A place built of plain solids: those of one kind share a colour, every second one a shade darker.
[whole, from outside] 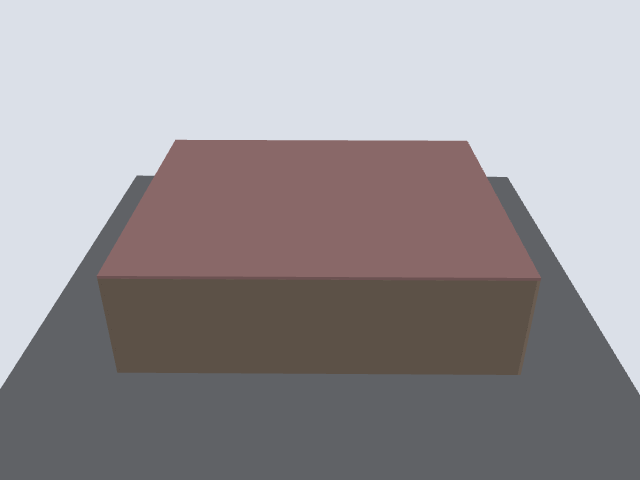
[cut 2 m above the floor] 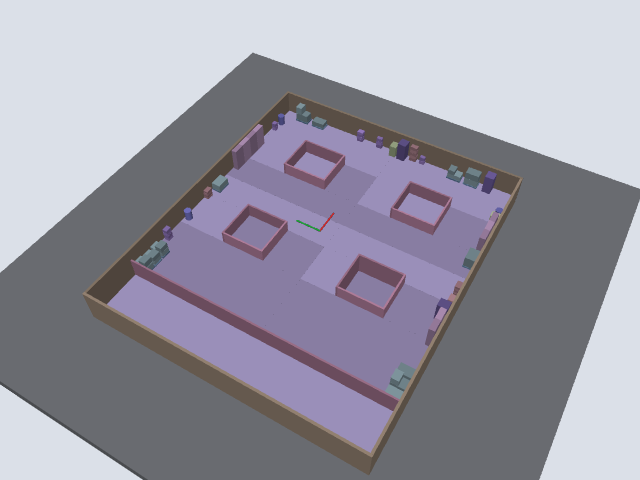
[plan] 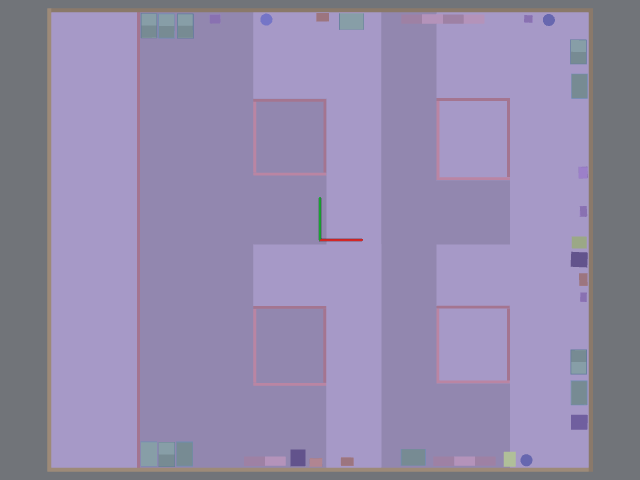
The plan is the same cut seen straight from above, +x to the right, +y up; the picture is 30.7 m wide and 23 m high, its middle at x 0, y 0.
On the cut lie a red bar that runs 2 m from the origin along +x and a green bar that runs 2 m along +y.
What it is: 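A closed goods hall without a stair; its walked floor is a bank 0.86 m over the ground, with five rectangular fields in it; some sunk deep, some a low step down, some level and merely marked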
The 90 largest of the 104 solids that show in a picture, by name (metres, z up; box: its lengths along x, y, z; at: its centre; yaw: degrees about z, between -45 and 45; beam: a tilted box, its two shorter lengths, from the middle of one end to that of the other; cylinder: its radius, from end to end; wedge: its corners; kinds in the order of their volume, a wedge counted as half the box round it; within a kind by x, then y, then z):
{
 "floor_1": {"box": [4.29, 21.86, 0.28], "at": [-10.75, 0.0, 0.09]},
 "floor_2": {"box": [5.42, 10.71, 0.91], "at": [-5.91, -5.57, 0.4]},
 "floor_3": {"box": [5.42, 11.15, 0.91], "at": [-5.91, 5.36, 0.4]},
 "floor_4": {"box": [3.5, 3.94, 0.91], "at": [-1.45, -8.96, 0.4]},
 "floor_5": {"box": [3.54, 3.87, 0.12], "at": [-1.45, -5.07, 0.01]},
 "floor_6": {"box": [3.5, 2.94, 0.91], "at": [-1.45, -1.69, 0.4]},
 "floor_7": {"box": [3.5, 3.3, 0.91], "at": [-1.45, 1.44, 0.4]},
 "floor_8": {"box": [3.54, 3.72, 0.81], "at": [-1.45, 4.93, 0.35]},
 "floor_9": {"box": [3.5, 4.17, 0.91], "at": [-1.45, 8.85, 0.4]},
 "floor_10": {"box": [2.64, 10.71, 0.91], "at": [1.62, -5.57, 0.4]},
 "floor_11": {"box": [2.64, 11.15, 0.91], "at": [1.62, 5.36, 0.4]},
 "floor_12": {"box": [2.64, 10.71, 0.91], "at": [4.26, -5.57, 0.4]},
 "floor_13": {"box": [2.64, 11.15, 0.91], "at": [4.26, 5.36, 0.4]},
 "floor_14": {"box": [3.52, 4.06, 0.91], "at": [7.34, -8.9, 0.4]},
 "floor_15": {"box": [3.56, 3.76, 0.77], "at": [7.34, -5.01, 0.33]},
 "floor_16": {"box": [3.52, 2.93, 0.91], "at": [7.34, -1.68, 0.4]},
 "floor_17": {"box": [3.52, 3.08, 0.91], "at": [7.34, 1.33, 0.4]},
 "floor_18": {"box": [3.56, 3.98, 0.73], "at": [7.34, 4.84, 0.31]},
 "floor_19": {"box": [3.52, 4.12, 0.91], "at": [7.34, 8.87, 0.4]},
 "floor_20": {"box": [3.8, 10.71, 0.91], "at": [11.0, -5.57, 0.4]},
 "floor_21": {"box": [3.79, 11.15, 0.91], "at": [11.0, 5.36, 0.4]},
 "wall_1": {"box": [0.2, 22.22, 7.36], "at": [-12.98, 0.0, 3.63]},
 "wall_2": {"box": [25.75, 0.2, 7.36], "at": [0.0, -11.01, 3.63]},
 "wall_3": {"box": [25.75, 0.2, 7.36], "at": [0.0, 11.01, 3.63]},
 "wall_4": {"box": [0.2, 22.22, 7.36], "at": [12.98, 0.0, 3.63]},
 "roof_1": {"box": [26.15, 22.22, 0.2], "at": [0.0, 0.0, 7.41]},
 "guard_wall_1": {"box": [0.14, 21.82, 1.69], "at": [-8.7, 0.0, 1.08]},
 "guard_wall_2": {"box": [0.14, 3.54, 1.85], "at": [-3.13, -5.07, 1.0]},
 "guard_wall_3": {"box": [0.14, 3.39, 1.17], "at": [-3.13, 4.93, 1.34]},
 "guard_wall_4": {"box": [3.5, 0.14, 1.85], "at": [-1.45, -6.92, 1.0]},
 "guard_wall_5": {"box": [3.5, 0.14, 1.85], "at": [-1.45, -3.23, 1.0]},
 "guard_wall_6": {"box": [3.5, 0.14, 1.17], "at": [-1.45, 3.16, 1.34]},
 "guard_wall_7": {"box": [3.5, 0.14, 1.17], "at": [-1.45, 6.69, 1.34]},
 "guard_wall_8": {"box": [0.14, 3.54, 1.85], "at": [0.23, -5.07, 1.0]},
 "guard_wall_9": {"box": [0.14, 3.39, 1.17], "at": [0.23, 4.93, 1.34]},
 "guard_wall_10": {"box": [0.14, 3.44, 1.21], "at": [5.65, -5.01, 1.32]},
 "guard_wall_11": {"box": [0.14, 3.65, 1.25], "at": [5.66, 4.84, 1.3]},
 "guard_wall_12": {"box": [3.52, 0.14, 1.21], "at": [7.34, -6.8, 1.32]},
 "guard_wall_13": {"box": [3.52, 0.14, 1.21], "at": [7.34, -3.22, 1.32]},
 "guard_wall_14": {"box": [3.52, 0.14, 1.25], "at": [7.34, 2.94, 1.3]},
 "guard_wall_15": {"box": [3.52, 0.14, 1.25], "at": [7.34, 6.73, 1.3]},
 "guard_wall_16": {"box": [0.14, 3.44, 1.21], "at": [9.03, -5.01, 1.32]},
 "guard_wall_17": {"box": [0.14, 3.65, 1.25], "at": [9.03, 4.84, 1.3]},
 "shelving_1": {"box": [1.0, 0.45, 2.1], "at": [-3.14, -10.6, 1.91]},
 "shelving_2": {"box": [1.0, 0.45, 2.1], "at": [-2.14, -10.6, 1.91]},
 "shelving_3": {"box": [1.0, 0.45, 2.1], "at": [4.39, 10.59, 1.91]},
 "shelving_4": {"box": [1.0, 0.45, 2.1], "at": [5.39, 10.59, 1.91]},
 "shelving_5": {"box": [1.0, 0.45, 2.1], "at": [5.93, -10.6, 1.91]},
 "shelving_6": {"box": [1.0, 0.45, 2.1], "at": [6.39, 10.59, 1.91]},
 "shelving_7": {"box": [1.0, 0.45, 2.1], "at": [6.93, -10.6, 1.91]},
 "shelving_8": {"box": [1.0, 0.45, 2.1], "at": [7.39, 10.59, 1.91]},
 "shelving_9": {"box": [1.0, 0.45, 2.1], "at": [7.93, -10.6, 1.91]},
 "load_1": {"box": [0.77, 1.13, 0.47], "at": [-8.19, -10.26, 1.24]},
 "load_2": {"box": [0.72, 0.58, 0.56], "at": [-8.19, 9.99, 1.84], "yaw": 0.3},
 "load_3": {"box": [0.72, 1.16, 0.56], "at": [-8.19, 10.26, 1.28], "yaw": 0.2},
 "load_4": {"box": [0.76, 1.16, 0.61], "at": [-7.35, -10.27, 1.31], "yaw": 0.2},
 "load_5": {"box": [0.76, 0.58, 0.61], "at": [-7.35, -9.99, 1.92], "yaw": -0.1},
 "load_6": {"box": [0.73, 0.57, 0.42], "at": [-7.35, 9.97, 1.63], "yaw": -0.2},
 "load_7": {"box": [0.73, 1.13, 0.42], "at": [-7.35, 10.25, 1.21], "yaw": -0.1},
 "load_8": {"box": [0.75, 1.11, 0.69], "at": [-6.49, -10.26, 1.35], "yaw": 0.1},
 "load_9": {"box": [0.72, 0.57, 0.47], "at": [-6.45, 9.98, 1.71], "yaw": 0.1},
 "load_10": {"box": [0.72, 1.14, 0.47], "at": [-6.45, 10.25, 1.24]},
 "load_11": {"box": [1.15, 0.78, 0.58], "at": [1.51, 10.48, 1.29]},
 "load_12": {"box": [1.13, 0.78, 0.93], "at": [4.46, -10.41, 1.46], "yaw": 0.1},
 "load_13": {"box": [0.72, 1.14, 0.68], "at": [12.38, 9.01, 1.34], "yaw": 0.3},
 "load_14": {"box": [0.72, 0.57, 0.68], "at": [12.38, 9.3, 2.03], "yaw": -0.2},
 "load_15": {"box": [0.72, 0.57, 0.4], "at": [12.39, -5.57, 1.6], "yaw": 0.1},
 "load_16": {"box": [0.72, 1.14, 0.4], "at": [12.4, -5.84, 1.2], "yaw": 0.1},
 "load_17": {"box": [0.74, 1.13, 0.59], "at": [12.41, -7.33, 1.3], "yaw": -0.1},
 "load_18": {"box": [0.74, 1.13, 0.59], "at": [12.42, -7.33, 1.89], "yaw": 0.2},
 "load_19": {"box": [0.74, 1.14, 0.44], "at": [12.43, 7.37, 1.22], "yaw": 0.4},
 "cage_trolley_1": {"box": [0.72, 0.8, 1.66], "at": [-1.06, -10.44, 1.69], "yaw": -0.2},
 "cage_trolley_2": {"box": [0.8, 0.72, 1.66], "at": [12.42, -0.94, 1.69], "yaw": -2.1},
 "cage_trolley_3": {"box": [0.8, 0.72, 1.66], "at": [12.43, -8.73, 1.69], "yaw": -0.8},
 "pallet_1": {"box": [0.8, 1.2, 0.14], "at": [-8.19, 10.26, 0.93]},
 "pallet_2": {"box": [0.8, 1.2, 0.14], "at": [-7.35, 10.25, 0.93]},
 "pallet_3": {"box": [0.8, 1.2, 0.14], "at": [-7.34, -10.27, 0.93]},
 "pallet_4": {"box": [0.8, 1.2, 0.14], "at": [-6.49, -10.26, 0.93]},
 "pallet_5": {"box": [0.8, 1.2, 0.14], "at": [-6.45, 10.26, 0.93]},
 "pallet_6": {"box": [1.2, 0.8, 0.14], "at": [1.51, 10.47, 0.93]},
 "pallet_7": {"box": [1.2, 0.8, 0.14], "at": [4.47, -10.41, 0.93]},
 "pallet_8": {"box": [0.8, 1.2, 0.14], "at": [12.39, 9.01, 0.93]},
 "pallet_9": {"box": [0.8, 1.2, 0.14], "at": [12.4, -5.84, 0.93]},
 "pallet_10": {"box": [0.8, 1.2, 0.14], "at": [12.44, 7.37, 0.93]},
 "bin_1": {"box": [0.58, 0.72, 1.06], "at": [9.09, -10.5, 1.39]},
 "bin_2": {"box": [0.72, 0.58, 1.06], "at": [12.43, -0.12, 1.39]},
 "drum_1": {"cylinder": 0.29, "from": [-2.57, 10.56, 0.86], "to": [-2.57, 10.56, 1.74]},
 "drum_2": {"cylinder": 0.29, "from": [9.89, -10.55, 0.86], "to": [9.89, -10.55, 1.74]},
 "drum_3": {"cylinder": 0.29, "from": [10.97, 10.54, 0.86], "to": [10.97, 10.54, 1.74]},
 "crate_1": {"box": [0.4, 0.6, 0.3], "at": [12.62, -1.9, 2.21], "yaw": -0.3}
}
